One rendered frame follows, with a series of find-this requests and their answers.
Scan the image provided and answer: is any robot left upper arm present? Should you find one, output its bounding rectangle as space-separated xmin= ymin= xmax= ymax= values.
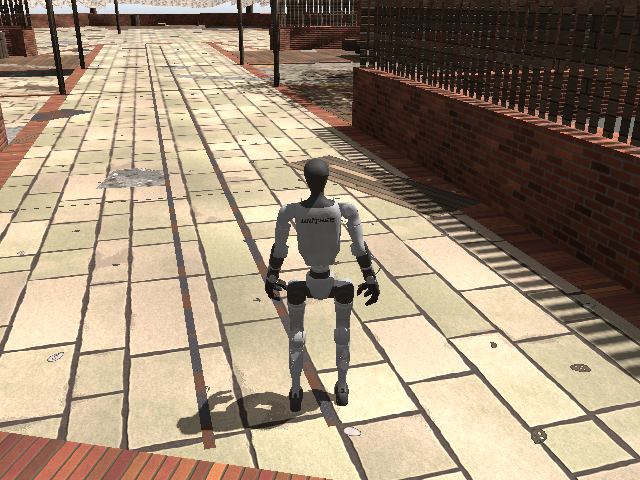
xmin=273 ymin=203 xmax=297 ymax=258

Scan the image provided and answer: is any robot left forearm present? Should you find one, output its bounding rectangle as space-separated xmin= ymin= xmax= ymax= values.
xmin=266 ymin=243 xmax=284 ymax=283

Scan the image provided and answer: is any robot right shin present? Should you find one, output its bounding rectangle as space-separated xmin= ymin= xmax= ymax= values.
xmin=336 ymin=328 xmax=350 ymax=393

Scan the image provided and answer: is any robot right foot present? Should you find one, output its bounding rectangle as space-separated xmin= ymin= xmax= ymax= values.
xmin=335 ymin=381 xmax=349 ymax=406

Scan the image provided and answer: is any robot right forearm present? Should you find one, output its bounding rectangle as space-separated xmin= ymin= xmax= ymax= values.
xmin=356 ymin=241 xmax=377 ymax=284

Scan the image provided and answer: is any robot left hand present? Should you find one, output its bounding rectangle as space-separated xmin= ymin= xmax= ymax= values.
xmin=265 ymin=279 xmax=287 ymax=301

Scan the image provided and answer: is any robot right hand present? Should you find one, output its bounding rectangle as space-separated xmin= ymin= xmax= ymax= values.
xmin=357 ymin=280 xmax=380 ymax=306

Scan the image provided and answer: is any robot right upper arm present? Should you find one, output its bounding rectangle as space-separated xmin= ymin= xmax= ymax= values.
xmin=338 ymin=202 xmax=367 ymax=257

